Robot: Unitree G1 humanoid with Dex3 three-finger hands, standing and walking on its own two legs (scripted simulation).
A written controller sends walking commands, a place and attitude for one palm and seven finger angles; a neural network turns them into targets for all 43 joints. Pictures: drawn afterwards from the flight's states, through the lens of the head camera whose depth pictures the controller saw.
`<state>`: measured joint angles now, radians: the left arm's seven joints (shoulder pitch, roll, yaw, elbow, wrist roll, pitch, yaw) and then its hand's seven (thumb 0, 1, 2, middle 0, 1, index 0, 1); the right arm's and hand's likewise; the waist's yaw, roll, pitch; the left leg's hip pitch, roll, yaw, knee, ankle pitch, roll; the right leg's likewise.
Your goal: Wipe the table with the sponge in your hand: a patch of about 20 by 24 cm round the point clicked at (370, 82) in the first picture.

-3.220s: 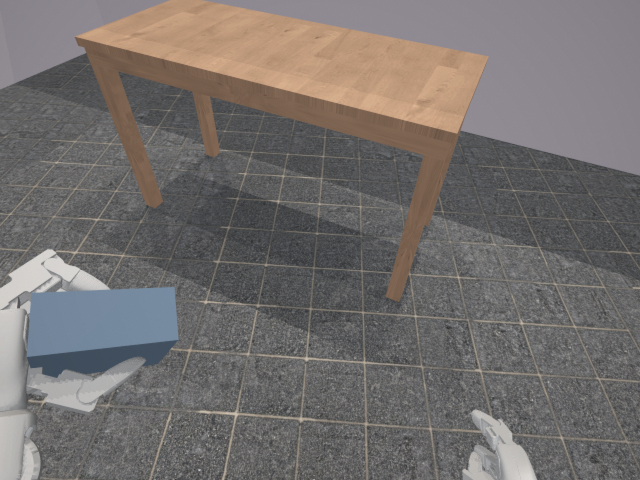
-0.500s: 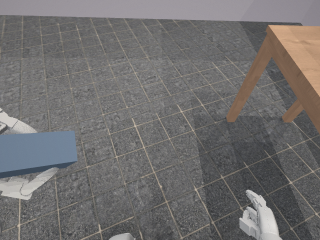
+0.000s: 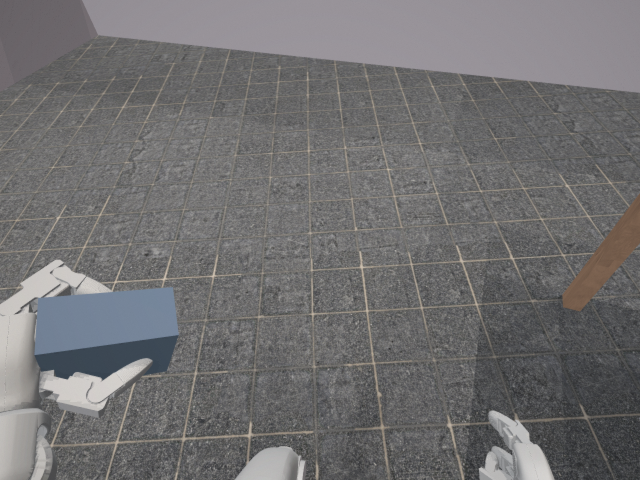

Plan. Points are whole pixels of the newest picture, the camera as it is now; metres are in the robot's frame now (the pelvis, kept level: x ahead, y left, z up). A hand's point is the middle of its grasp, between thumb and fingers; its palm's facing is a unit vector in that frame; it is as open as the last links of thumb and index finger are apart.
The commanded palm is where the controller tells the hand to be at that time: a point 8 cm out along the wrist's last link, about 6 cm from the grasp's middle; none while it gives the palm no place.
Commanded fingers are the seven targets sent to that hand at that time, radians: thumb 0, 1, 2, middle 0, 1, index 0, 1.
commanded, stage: walk to a spot facing it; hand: left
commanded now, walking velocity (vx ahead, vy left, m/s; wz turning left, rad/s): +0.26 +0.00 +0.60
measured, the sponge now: (130, 337) +0.22 +0.21 +0.13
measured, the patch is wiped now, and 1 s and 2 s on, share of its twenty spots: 0.00 0.00 0.00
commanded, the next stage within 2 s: turn to face it in 1.28 s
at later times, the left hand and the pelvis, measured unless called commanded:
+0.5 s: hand out of the picture +0.11 +0.32 +0.18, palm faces +0.61 -0.70 -0.37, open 9.5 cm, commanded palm +0.05 +0.34 +0.18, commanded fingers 0.00 0.10 1.30 -1.20 -1.60 -1.20 -1.60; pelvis -0.03 +0.03 +0.00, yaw +17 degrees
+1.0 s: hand out of the picture +0.16 +0.33 +0.18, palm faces +0.63 -0.60 -0.49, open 9.6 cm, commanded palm +0.08 +0.35 +0.18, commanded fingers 0.00 0.10 1.30 -1.20 -1.60 -1.20 -1.60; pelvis +0.06 +0.03 +0.01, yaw +26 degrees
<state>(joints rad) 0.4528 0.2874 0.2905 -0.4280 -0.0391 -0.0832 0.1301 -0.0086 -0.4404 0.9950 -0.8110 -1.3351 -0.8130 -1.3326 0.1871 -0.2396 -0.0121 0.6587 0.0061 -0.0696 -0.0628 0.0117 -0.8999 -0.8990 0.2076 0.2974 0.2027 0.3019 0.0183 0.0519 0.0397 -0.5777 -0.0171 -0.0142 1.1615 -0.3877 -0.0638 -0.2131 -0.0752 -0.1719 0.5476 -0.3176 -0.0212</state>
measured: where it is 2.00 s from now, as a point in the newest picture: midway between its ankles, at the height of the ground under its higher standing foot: outside the picture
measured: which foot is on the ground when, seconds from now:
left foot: up 0.00-0.26, down 0.28-0.72, up 0.74-1.00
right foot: down 0.00-0.28, up 0.30-0.70, down 0.72-1.00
